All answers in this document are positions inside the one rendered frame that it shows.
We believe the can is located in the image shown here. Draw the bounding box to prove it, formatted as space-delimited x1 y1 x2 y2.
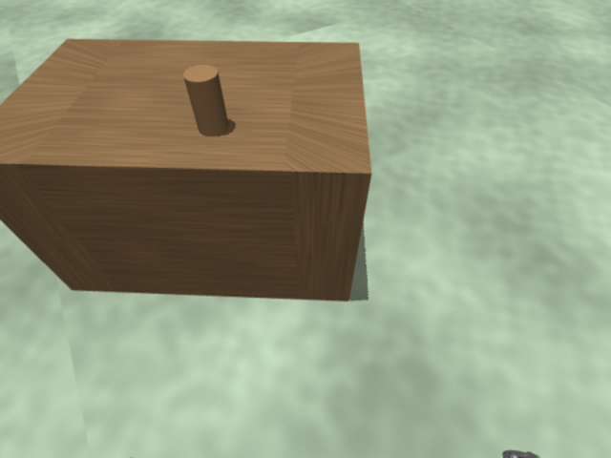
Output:
183 65 229 136

